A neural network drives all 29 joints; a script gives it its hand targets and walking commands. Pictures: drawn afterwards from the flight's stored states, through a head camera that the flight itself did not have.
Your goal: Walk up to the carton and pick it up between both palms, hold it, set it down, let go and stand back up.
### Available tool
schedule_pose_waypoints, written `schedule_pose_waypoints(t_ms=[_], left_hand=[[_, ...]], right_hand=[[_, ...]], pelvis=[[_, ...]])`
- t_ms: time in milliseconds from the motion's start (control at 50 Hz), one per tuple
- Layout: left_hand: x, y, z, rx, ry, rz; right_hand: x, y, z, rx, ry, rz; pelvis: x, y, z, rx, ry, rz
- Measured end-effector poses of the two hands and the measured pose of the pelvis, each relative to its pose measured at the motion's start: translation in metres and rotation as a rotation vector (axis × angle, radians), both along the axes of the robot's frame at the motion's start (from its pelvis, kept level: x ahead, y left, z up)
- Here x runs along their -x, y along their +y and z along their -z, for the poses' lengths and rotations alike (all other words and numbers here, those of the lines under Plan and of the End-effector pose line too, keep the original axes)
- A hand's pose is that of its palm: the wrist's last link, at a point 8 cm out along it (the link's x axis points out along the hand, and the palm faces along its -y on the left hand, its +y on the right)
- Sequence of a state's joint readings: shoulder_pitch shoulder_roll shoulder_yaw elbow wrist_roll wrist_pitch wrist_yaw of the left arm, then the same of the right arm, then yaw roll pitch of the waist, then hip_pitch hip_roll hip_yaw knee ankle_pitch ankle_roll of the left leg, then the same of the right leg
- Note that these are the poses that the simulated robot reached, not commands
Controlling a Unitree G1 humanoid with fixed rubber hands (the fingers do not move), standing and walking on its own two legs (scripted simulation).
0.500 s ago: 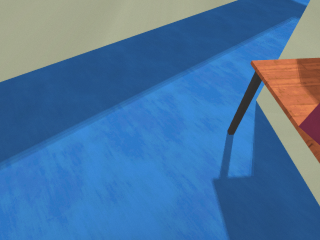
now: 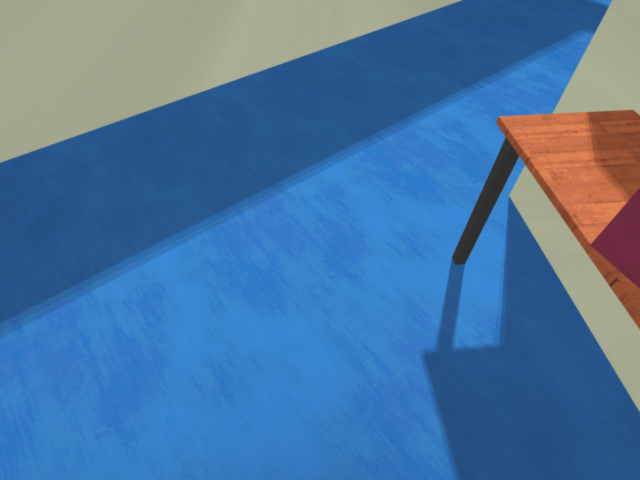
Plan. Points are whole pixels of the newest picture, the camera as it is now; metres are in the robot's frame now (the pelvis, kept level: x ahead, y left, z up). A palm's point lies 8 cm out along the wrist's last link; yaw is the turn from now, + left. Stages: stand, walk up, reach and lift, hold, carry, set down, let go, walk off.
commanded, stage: stand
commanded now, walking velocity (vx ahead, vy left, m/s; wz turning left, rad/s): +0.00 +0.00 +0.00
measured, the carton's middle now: out of the picture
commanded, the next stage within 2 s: walk up in 0.64 s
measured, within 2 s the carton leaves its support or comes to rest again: neither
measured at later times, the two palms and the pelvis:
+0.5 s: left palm out of the picture -0.03 +0.18 -0.15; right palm out of the picture -0.03 -0.19 -0.15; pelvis +0.00 +0.00 +0.00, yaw +0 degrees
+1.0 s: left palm out of the picture +0.00 +0.21 -0.15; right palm out of the picture -0.02 -0.24 -0.17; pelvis +0.02 -0.01 -0.02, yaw -10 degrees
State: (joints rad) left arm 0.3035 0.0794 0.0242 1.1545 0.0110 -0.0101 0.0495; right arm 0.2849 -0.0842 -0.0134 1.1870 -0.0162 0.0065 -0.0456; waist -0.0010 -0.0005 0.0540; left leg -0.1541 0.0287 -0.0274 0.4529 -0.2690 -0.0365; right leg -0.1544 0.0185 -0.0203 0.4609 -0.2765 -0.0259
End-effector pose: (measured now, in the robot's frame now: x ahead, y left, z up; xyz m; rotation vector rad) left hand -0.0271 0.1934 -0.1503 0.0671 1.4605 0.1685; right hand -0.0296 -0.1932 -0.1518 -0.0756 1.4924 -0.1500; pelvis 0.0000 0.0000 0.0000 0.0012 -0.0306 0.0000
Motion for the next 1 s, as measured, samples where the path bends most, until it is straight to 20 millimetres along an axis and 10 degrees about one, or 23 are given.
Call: schedule_pose_waypoints(t_ms=[860,1000], left_hand=[[-0.004,-0.007,-0.001,0.004,0.004,-0.01],[-0.027,0.021,-0.002,-0.074,0.064,0.165]], right_hand=[[-0.002,-0.005,-0.001,-0.001,0.017,-0.007],[-0.011,-0.048,0.013,0.103,-0.144,0.141]], pelvis=[[-0.008,-0.007,0.0,0.001,0.017,-0.001],[-0.018,-0.014,0.015,-0.042,0.014,0.167]])
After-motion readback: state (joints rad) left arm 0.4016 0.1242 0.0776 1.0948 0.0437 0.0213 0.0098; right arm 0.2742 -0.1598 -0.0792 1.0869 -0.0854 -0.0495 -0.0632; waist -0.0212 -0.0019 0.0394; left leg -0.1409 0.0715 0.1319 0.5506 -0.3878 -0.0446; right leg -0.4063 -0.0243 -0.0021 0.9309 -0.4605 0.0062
